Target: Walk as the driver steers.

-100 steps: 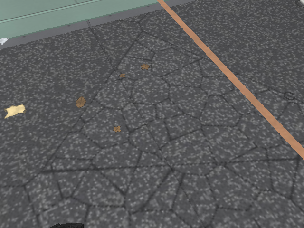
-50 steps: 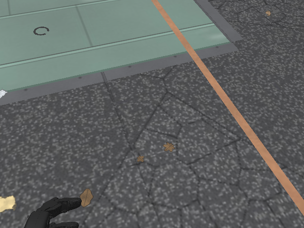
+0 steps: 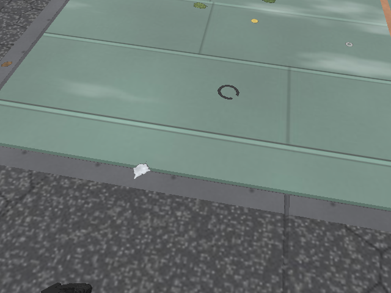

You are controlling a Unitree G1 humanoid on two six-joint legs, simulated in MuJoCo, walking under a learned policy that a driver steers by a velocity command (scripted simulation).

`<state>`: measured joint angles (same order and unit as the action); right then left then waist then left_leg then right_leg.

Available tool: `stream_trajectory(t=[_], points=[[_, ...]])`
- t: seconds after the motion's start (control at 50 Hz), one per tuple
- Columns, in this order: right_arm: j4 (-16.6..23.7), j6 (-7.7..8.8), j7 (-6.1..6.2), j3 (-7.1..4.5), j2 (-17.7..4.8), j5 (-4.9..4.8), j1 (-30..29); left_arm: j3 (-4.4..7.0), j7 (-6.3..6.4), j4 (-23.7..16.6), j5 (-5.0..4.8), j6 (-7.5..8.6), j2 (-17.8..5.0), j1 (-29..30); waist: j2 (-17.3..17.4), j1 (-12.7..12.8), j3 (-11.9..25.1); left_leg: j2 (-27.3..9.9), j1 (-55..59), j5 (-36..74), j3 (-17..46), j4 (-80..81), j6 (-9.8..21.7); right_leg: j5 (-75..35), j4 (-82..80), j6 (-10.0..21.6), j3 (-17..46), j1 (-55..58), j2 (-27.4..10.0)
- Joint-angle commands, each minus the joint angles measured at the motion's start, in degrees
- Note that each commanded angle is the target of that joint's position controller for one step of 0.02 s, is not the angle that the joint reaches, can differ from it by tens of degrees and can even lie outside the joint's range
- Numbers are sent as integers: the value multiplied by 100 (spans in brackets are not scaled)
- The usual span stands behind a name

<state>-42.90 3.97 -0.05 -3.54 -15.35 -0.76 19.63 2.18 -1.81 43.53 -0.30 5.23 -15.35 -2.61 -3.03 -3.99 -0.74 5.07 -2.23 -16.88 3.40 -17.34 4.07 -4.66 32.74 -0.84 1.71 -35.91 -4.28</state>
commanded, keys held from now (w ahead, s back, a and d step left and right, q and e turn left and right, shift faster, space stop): w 0.72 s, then w+e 0.28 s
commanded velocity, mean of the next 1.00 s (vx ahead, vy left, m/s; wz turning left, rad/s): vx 0.50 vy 0.00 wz -0.04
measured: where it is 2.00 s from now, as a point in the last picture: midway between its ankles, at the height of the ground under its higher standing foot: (222, 146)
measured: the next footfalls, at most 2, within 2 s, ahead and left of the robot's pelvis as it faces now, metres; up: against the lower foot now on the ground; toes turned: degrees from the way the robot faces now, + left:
right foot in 0.10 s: +0.24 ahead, -0.14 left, +0.00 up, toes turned -1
left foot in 0.64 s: +0.54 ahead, +0.11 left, +0.00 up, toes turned +2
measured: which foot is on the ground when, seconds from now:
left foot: down 0.00-0.10, up 0.12-0.62, down 0.64-1.00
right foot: up 0.00-0.08, down 0.10-0.66, up 0.68-1.00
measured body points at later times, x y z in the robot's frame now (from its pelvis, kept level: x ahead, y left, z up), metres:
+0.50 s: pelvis +0.28 -0.04 +0.00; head +0.31 -0.04 +0.45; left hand +0.29 +0.24 -0.12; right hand +0.49 -0.28 -0.09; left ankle +0.46 +0.13 -0.69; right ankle +0.20 -0.13 -0.74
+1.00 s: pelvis +0.55 +0.01 +0.00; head +0.57 +0.02 +0.45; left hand +0.73 +0.26 -0.11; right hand +0.58 -0.27 -0.11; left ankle +0.50 +0.11 -0.74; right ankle +0.71 -0.17 -0.67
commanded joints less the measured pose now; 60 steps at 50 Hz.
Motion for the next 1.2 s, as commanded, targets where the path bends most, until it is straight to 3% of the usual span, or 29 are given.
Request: stream_trajectory(t=[0.02,0.06,0.08,0.1,0.12,0.14,0.16,0.18,0.2,0.22,0.24,0.3,0.44,0.54,0.6,0.62,0.64,0.66,0.68,0.7,0.72,0.74,0.78,0.86,0.98,1.1,1.14,1.18,1.2], points=[[100,-14,50,-270,-965,-15,347,120,-95,-627,-18,161,-538,782,786,-83,-237,-1799,306,2010,957,131,809,435,-325,218,-65,-189,112],[83,-71,76,-288,-1028,-18,267,170,-115,-572,-19,187,-647,443,943,131,-71,-1807,481,2967,951,-242,673,889,-453,395,-223,355,280],[105,-98,84,-277,-1032,-20,148,249,-91,-436,-3,197,-768,-71,945,440,247,-1610,435,3948,770,-818,559,837,-631,536,-411,1139,471],[154,-104,89,-210,-897,14,98,359,-54,-233,38,203,-1023,-905,833,822,886,-1305,-19,4147,513,-1859,381,509,-475,777,-249,2493,271],[296,-75,99,-84,-587,144,297,451,-18,-128,111,195,-1453,-1884,14,1048,1835,-787,-1438,2366,240,-3769,113,263,-202,1307,1194,4417,-934],[272,37,60,23,-178,-7,966,483,-67,65,76,154,-1534,-2197,-1562,772,2391,50,-3409,-1587,340,-5381,-206,1706,-1076,2043,3797,5876,-1847],[254,94,35,-72,-755,-105,480,356,-60,38,-78,130,-1033,-2113,-822,1020,1829,-271,-4127,-1575,731,-5904,-174,2821,-1456,1808,3848,5632,-1701],[426,124,13,-117,-921,-149,-132,289,-22,-23,-71,91,-847,-1693,-385,986,1007,-568,-4390,-1003,481,-5842,-143,2742,-1574,1564,3006,4825,-1534],[485,131,26,-99,-865,-67,-429,242,-13,-95,1,62,-769,-1329,54,811,565,-839,-4181,-522,278,-5552,-149,2178,-1717,1464,2431,3978,-1319],[502,118,31,-121,-808,12,-497,205,-16,-127,57,62,-662,-1106,89,636,299,-1014,-3951,-229,235,-5200,-177,1676,-1876,1452,2058,3380,-1126],[477,83,25,-126,-730,18,-355,177,-13,-136,107,83,-601,-1010,-58,465,281,-1145,-3618,-55,241,-5014,-199,1332,-2016,1433,1795,3028,-981],[447,-15,47,-80,-501,25,-250,203,6,-30,39,147,-697,-1055,-145,321,203,-1253,-3503,151,92,-4492,-348,555,-2323,1534,1192,2653,-850],[748,79,-33,43,-238,30,-1512,256,117,212,-58,31,-945,-1574,-11,742,-61,-1101,-3473,2069,-230,-2150,-466,-26,-2432,1238,238,2872,-528],[1012,156,-205,37,-315,-38,-2181,286,142,428,-99,-121,-1050,-1981,-87,919,-261,-906,-3565,1790,-279,-1381,-288,-57,-2083,1181,407,3670,-923],[946,187,-245,-61,-551,-9,-1726,337,193,445,-114,-202,-1193,-1816,-233,528,32,-663,-2750,1215,-435,-1101,-22,-1380,-1403,1002,367,3971,-993],[735,185,-212,-172,-734,17,-1014,317,206,429,-112,-228,-1155,-1708,-166,126,469,-494,-1724,1345,-603,-919,139,-2140,-583,873,142,3819,-760],[497,171,-151,-299,-1056,65,-45,223,221,340,-34,-220,-938,-1691,31,-271,1213,-911,-89,1619,-209,-1194,410,-1631,702,681,-72,3008,-486],[421,140,-112,-431,-1647,180,579,41,193,163,19,-108,-382,-2255,1234,-177,2097,-2397,2259,1020,2204,-1150,1263,647,3006,253,-381,655,368],[355,116,-119,-351,-1343,77,776,22,151,238,-7,20,-438,-2227,1794,-252,2546,-2819,2644,431,3860,-300,1560,3760,3956,218,350,-336,719],[364,105,-111,-234,-1040,38,453,156,103,109,-165,86,-908,-1756,1339,-263,1690,-2613,2059,-22,3195,-158,1281,3563,4355,276,507,-899,352],[416,90,-100,-179,-904,27,48,146,91,-19,-193,109,-911,-1333,980,-125,1033,-2390,1182,192,2416,-36,1109,3046,4162,312,288,-937,59],[423,92,-117,-131,-746,71,-304,150,101,-34,-123,84,-849,-1177,651,65,593,-2189,362,534,1863,182,1019,2647,3799,287,218,-737,-140],[420,176,-143,-82,-539,127,-680,181,118,80,-109,-94,-722,-1447,867,415,337,-1922,-583,916,1182,615,908,2178,3400,212,294,-54,-374],[173,313,-87,-154,-683,181,-628,182,183,37,-106,-277,-524,-1289,716,480,26,-1896,-933,1500,266,1050,919,1389,2866,9,496,-275,-336],[-66,264,36,-186,-841,140,-421,135,38,-235,-59,-199,-308,-387,574,146,-204,-1760,-460,1917,-787,1112,588,-216,1054,43,142,-285,-162],[-349,17,86,-282,-1044,4,-66,116,-164,-756,-70,-206,-301,305,581,-46,-418,-2178,820,2913,-1092,499,437,754,289,376,-285,-626,-10],[-305,-71,144,-331,-1210,-21,-222,208,-202,-811,-67,-227,-470,7,804,213,-90,-2170,960,4879,-1284,-255,288,1372,277,594,-650,55,332],[-254,-156,206,-317,-1231,-35,-362,488,-140,-509,-91,-248,-944,-1418,749,1014,720,-1851,424,5705,-1562,-2227,8,1211,-145,952,-811,2099,824],[-131,-98,217,-208,-982,87,-243,677,-9,-350,-93,-305,-1477,-2293,29,1317,1319,-1583,-1065,3777,-1582,-4034,-249,1001,-208,1339,553,3928,3]])
Velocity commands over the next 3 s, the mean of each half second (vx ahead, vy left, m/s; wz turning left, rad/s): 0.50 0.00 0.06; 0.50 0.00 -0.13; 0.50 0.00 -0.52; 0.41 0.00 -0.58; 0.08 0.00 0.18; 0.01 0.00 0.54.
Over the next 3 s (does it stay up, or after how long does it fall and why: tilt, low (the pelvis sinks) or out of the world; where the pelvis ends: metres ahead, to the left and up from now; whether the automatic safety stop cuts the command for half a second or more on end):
stays up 1.16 -0.21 0.00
